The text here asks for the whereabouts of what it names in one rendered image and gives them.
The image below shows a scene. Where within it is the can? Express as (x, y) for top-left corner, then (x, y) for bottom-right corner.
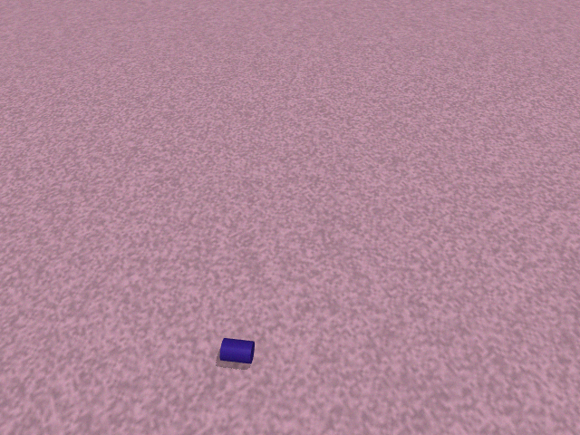
(220, 338), (255, 364)

